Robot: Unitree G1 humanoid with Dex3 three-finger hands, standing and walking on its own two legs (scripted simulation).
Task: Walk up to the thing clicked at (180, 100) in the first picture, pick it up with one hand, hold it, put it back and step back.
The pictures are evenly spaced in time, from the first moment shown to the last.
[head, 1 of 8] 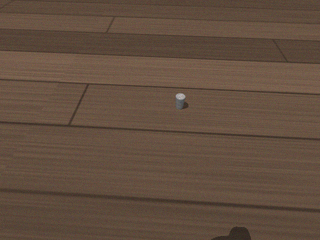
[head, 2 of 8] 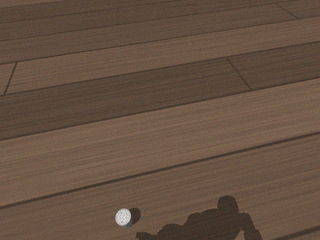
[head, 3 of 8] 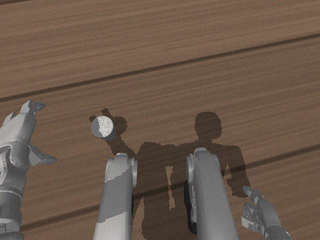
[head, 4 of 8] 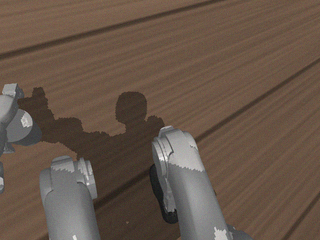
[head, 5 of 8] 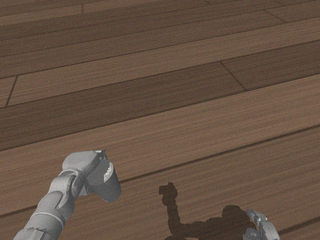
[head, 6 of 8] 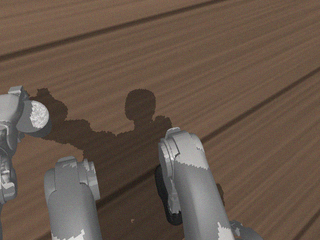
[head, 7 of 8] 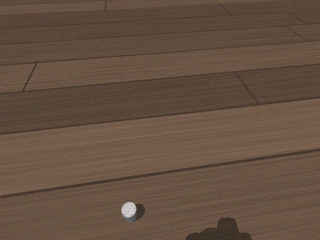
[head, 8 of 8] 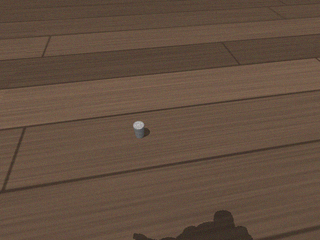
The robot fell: no
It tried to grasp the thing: yes
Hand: left
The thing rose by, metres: 0.63
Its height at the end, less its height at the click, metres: +0.00
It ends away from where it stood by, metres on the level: 0.02
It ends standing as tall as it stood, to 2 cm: yes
